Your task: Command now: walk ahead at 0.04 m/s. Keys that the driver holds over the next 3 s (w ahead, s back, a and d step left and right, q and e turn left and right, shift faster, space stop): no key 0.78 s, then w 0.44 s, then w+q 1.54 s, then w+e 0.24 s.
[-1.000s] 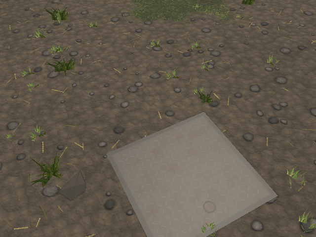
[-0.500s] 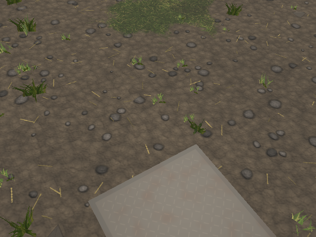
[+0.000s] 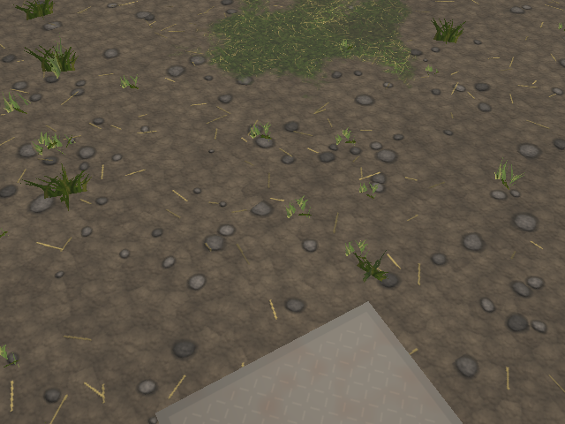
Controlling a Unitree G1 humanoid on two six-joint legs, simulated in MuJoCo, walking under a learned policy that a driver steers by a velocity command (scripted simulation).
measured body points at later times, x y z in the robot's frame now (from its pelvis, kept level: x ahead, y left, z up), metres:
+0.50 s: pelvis +0.05 +0.03 +0.01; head +0.06 +0.03 +0.46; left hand +0.13 +0.28 -0.14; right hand +0.07 -0.22 -0.15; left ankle +0.00 +0.14 -0.73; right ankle +0.08 -0.10 -0.73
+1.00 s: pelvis +0.08 +0.01 +0.01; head +0.08 +0.00 +0.46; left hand +0.15 +0.27 -0.14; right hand +0.03 -0.24 -0.15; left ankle +0.00 +0.14 -0.73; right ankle +0.09 -0.10 -0.70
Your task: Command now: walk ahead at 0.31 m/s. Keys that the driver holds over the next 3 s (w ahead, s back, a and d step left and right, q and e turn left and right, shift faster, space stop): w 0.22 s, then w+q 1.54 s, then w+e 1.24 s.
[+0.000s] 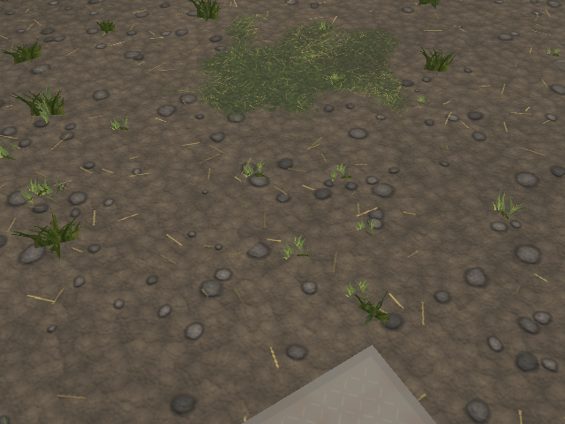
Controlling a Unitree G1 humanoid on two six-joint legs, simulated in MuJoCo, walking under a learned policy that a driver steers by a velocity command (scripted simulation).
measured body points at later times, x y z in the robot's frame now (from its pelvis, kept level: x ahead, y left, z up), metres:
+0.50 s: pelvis +0.21 -0.03 -0.01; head +0.24 -0.03 +0.44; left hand +0.12 +0.21 -0.15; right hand +0.42 -0.24 -0.12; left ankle +0.40 +0.12 -0.70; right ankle +0.05 -0.13 -0.74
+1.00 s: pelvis +0.50 +0.04 +0.01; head +0.53 +0.06 +0.45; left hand +0.63 +0.34 -0.08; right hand +0.64 -0.22 -0.11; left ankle +0.41 +0.10 -0.74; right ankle +0.73 -0.06 -0.70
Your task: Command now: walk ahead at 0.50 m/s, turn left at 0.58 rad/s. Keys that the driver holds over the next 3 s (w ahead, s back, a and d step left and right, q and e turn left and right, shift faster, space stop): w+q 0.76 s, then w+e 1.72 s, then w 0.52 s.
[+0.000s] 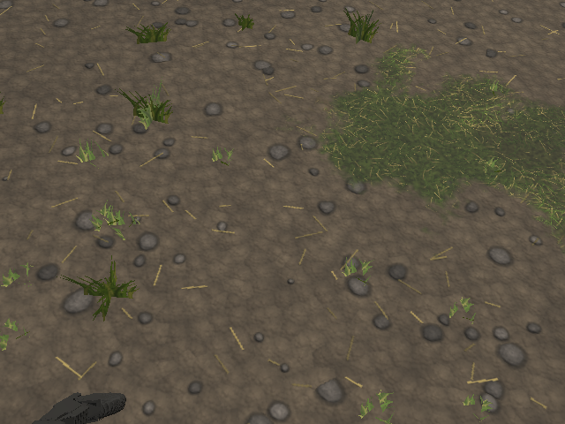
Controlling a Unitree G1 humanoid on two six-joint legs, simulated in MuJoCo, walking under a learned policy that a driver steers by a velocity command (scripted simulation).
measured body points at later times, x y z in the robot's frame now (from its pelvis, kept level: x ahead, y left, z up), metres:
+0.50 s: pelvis +0.26 +0.00 +0.00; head +0.30 +0.01 +0.44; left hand +0.19 +0.28 -0.13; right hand +0.54 -0.16 -0.09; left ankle +0.38 +0.19 -0.70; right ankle +0.19 -0.15 -0.74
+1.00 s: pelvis +0.51 +0.14 +0.00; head +0.53 +0.16 +0.45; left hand +0.57 +0.44 -0.10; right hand +0.71 -0.08 -0.10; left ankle +0.40 +0.17 -0.74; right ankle +0.76 +0.09 -0.69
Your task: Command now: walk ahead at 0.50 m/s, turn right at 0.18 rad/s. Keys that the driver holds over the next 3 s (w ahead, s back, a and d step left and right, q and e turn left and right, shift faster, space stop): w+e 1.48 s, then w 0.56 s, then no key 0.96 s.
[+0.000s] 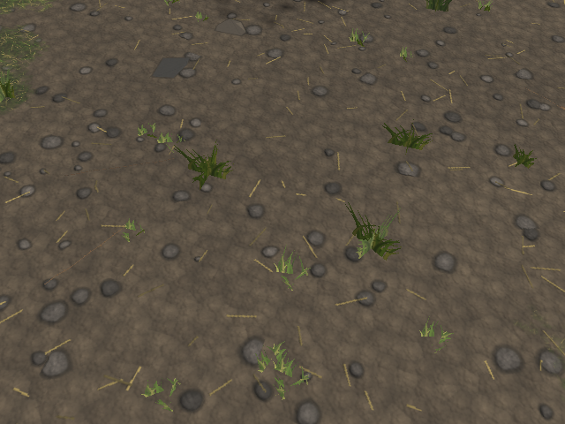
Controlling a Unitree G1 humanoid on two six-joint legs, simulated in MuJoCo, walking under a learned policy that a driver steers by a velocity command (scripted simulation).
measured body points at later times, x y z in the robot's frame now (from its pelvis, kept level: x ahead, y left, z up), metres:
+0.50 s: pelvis +0.29 -0.06 +0.00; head +0.33 -0.08 +0.45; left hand +0.42 +0.21 -0.10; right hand +0.44 -0.35 -0.08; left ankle +0.51 +0.07 -0.70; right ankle +0.22 -0.13 -0.74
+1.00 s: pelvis +0.55 -0.11 +0.00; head +0.58 -0.13 +0.45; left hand +0.86 -0.02 -0.08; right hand +0.41 -0.37 -0.12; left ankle +0.52 +0.03 -0.74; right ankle +0.61 -0.33 -0.69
